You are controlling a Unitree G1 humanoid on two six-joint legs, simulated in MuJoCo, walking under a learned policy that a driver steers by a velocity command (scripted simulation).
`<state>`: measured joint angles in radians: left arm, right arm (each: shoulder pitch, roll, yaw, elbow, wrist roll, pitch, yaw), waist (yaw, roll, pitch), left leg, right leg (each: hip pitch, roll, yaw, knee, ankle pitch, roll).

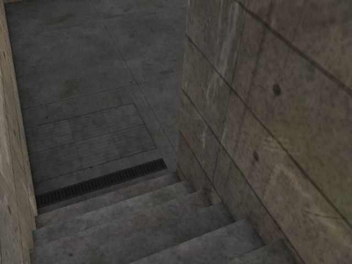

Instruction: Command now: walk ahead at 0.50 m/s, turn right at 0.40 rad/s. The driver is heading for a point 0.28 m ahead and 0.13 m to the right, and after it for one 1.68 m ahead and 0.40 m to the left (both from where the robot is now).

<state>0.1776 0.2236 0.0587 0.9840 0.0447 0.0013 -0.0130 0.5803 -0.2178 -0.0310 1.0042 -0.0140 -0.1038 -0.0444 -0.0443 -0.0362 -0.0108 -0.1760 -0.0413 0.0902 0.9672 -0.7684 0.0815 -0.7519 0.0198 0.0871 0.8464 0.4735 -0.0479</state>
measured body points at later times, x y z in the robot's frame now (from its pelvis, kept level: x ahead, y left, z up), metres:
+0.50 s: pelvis +0.24 -0.03 -0.17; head +0.23 -0.04 +0.28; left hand +0.30 +0.21 -0.31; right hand +0.27 -0.29 -0.31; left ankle +0.37 +0.11 -0.84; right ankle +0.21 -0.10 -0.85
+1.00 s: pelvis +0.32 +0.04 -0.33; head +0.32 +0.08 +0.12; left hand +0.50 +0.27 -0.44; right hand +0.38 -0.21 -0.44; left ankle +0.38 +0.09 -1.05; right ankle +0.41 -0.10 -0.73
